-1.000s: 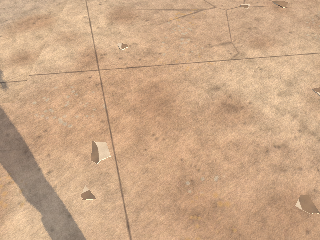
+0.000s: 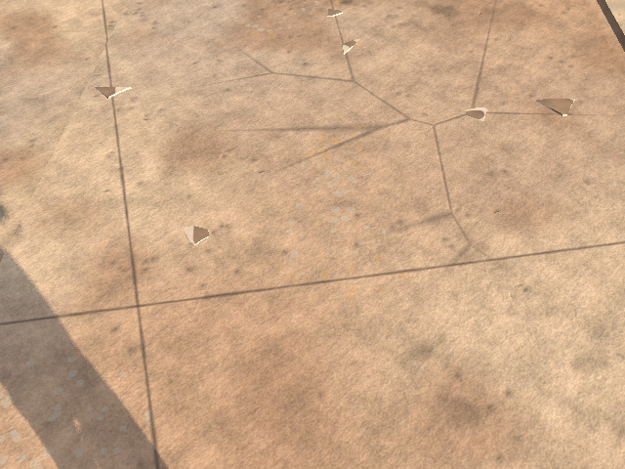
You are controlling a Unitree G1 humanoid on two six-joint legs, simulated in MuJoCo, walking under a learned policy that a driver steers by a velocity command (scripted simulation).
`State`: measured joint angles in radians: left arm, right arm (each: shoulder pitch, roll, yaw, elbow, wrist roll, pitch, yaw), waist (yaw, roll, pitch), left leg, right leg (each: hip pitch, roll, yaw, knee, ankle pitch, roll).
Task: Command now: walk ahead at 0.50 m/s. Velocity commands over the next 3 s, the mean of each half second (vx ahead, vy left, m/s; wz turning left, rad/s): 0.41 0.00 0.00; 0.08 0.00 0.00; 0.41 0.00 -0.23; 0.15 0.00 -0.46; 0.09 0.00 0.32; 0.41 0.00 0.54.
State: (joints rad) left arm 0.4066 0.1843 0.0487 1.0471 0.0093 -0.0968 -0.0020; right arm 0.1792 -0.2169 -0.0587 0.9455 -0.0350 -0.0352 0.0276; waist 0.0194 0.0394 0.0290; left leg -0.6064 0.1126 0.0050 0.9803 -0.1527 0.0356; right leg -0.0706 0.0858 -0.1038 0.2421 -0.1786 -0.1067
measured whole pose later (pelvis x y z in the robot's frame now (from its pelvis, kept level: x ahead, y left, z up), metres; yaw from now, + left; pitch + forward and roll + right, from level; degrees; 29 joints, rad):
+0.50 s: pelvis +0.26 +0.05 +0.00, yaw +0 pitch -1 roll -1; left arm 0.22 0.21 0.05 0.98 0.02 -0.05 0.01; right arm 0.27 -0.19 -0.03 1.02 -0.01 -0.09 -0.01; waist 0.00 -0.03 0.09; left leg -0.20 -0.05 0.11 0.35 -0.14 0.10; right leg -0.48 -0.02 0.02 1.01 -0.33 -0.03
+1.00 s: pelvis +0.32 +0.04 +0.00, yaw +1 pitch +0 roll +0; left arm 0.30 0.20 0.05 1.06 0.01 0.00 0.02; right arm 0.30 -0.18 -0.03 1.04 -0.03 -0.02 -0.01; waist 0.00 -0.02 -0.02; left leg -0.18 -0.02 0.05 0.58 -0.44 0.08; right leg -0.22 0.02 -0.05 0.35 -0.13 -0.06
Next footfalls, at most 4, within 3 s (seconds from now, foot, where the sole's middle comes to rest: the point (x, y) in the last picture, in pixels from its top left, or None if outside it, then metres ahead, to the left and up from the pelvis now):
0.28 left None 0.33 0.11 -0.78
0.74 right None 0.40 -0.06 -0.78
1.04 left None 0.32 0.14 -0.78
1.48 right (382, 411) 0.63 -0.08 -0.78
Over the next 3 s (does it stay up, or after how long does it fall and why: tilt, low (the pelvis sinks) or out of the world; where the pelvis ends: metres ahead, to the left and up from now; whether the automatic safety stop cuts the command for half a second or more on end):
stays up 0.86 0.01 -0.03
